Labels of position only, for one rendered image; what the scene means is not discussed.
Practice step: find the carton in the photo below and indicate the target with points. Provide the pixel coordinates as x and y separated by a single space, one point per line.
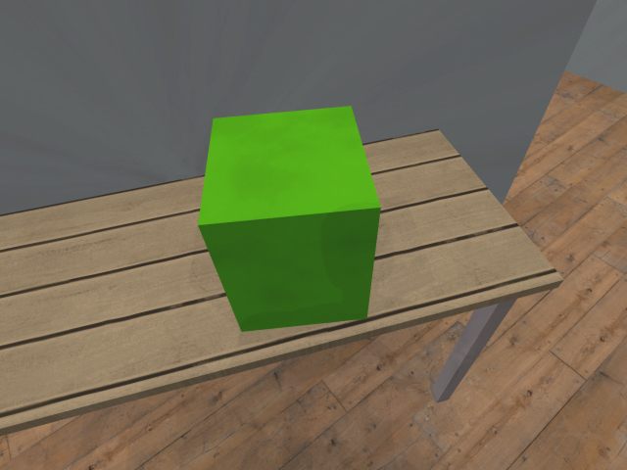
290 216

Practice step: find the table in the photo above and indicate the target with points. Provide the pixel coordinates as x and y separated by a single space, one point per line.
115 298

